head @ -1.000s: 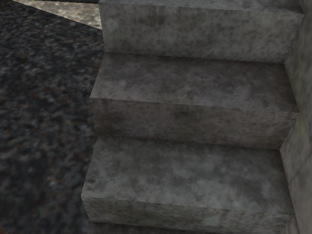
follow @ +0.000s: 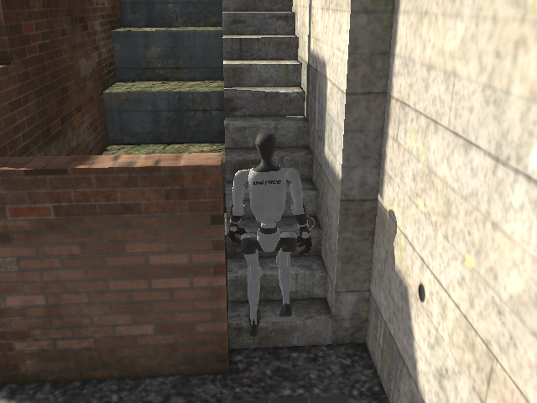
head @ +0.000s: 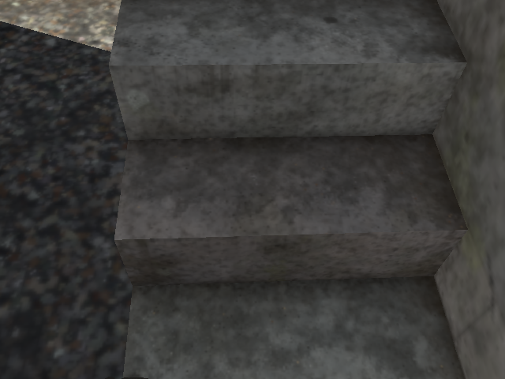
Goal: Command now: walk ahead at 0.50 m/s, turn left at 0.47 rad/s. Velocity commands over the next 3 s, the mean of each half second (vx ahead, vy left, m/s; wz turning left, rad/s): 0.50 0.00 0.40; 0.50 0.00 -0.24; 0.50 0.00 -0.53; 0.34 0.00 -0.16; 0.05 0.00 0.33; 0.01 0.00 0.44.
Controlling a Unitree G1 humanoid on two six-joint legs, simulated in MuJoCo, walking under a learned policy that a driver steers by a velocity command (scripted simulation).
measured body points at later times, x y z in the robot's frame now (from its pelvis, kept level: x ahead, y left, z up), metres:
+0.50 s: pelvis +0.09 -0.03 +0.06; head +0.10 -0.02 +0.51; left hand +0.04 +0.18 -0.09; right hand +0.32 -0.18 -0.05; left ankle +0.08 +0.12 -0.45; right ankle +0.10 -0.13 -0.65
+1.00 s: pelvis +0.24 +0.04 +0.12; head +0.26 +0.07 +0.57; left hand +0.49 +0.22 +0.05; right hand +0.17 -0.17 -0.02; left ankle +0.15 +0.14 -0.64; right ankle +0.38 -0.05 -0.39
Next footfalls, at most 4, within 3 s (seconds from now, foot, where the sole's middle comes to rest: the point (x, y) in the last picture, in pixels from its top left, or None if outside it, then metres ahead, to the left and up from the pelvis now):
0.18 right None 0.14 -0.12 -0.69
0.66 left None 0.19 0.15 -0.69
1.04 right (285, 346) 0.42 -0.04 -0.49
1.60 left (195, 192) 0.65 0.15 -0.30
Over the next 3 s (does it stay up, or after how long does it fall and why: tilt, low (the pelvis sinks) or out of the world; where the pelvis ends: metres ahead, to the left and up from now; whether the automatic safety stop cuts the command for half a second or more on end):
stays up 0.81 -0.03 0.64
